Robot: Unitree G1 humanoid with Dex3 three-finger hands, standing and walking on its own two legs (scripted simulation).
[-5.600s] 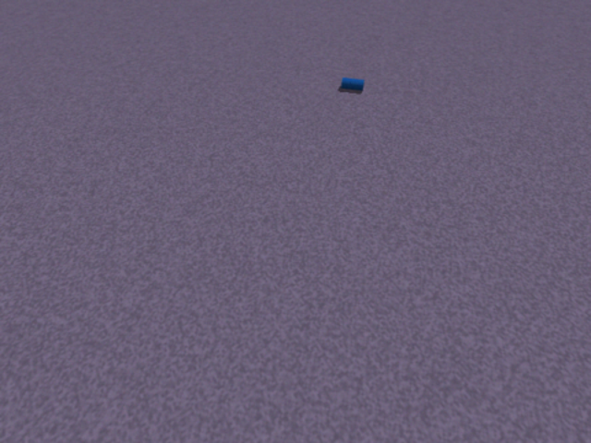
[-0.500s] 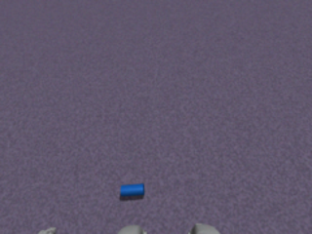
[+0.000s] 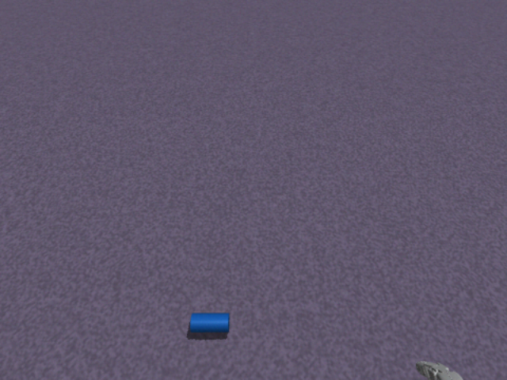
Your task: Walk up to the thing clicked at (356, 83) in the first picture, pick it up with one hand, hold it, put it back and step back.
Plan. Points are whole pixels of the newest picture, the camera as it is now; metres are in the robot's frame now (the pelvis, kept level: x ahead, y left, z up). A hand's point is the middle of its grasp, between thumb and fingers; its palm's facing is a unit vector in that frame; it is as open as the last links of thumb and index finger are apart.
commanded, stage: walk up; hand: left
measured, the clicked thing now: (210, 322) +0.41 +0.17 -0.73
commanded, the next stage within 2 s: stand in 0.96 s
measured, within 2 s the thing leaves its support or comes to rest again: neither
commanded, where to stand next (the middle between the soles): +0.08 -0.02 m, yaw -1 degrees
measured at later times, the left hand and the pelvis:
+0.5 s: hand out of the picture +0.10 +0.25 -0.14, palm faces -0.01 -0.94 -0.33, open 7.4 cm; pelvis +0.01 -0.01 +0.01, yaw +0 degrees
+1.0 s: hand out of the picture +0.10 +0.24 -0.14, palm faces -0.01 -0.95 -0.33, open 7.4 cm; pelvis +0.02 -0.01 +0.02, yaw +0 degrees
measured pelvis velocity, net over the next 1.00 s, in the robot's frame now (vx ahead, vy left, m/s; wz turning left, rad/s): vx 0.02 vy -0.01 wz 0.00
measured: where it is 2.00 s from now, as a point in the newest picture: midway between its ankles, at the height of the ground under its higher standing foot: outside the picture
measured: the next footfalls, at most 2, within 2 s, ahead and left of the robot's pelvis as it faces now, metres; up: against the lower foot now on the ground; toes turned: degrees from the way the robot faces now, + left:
none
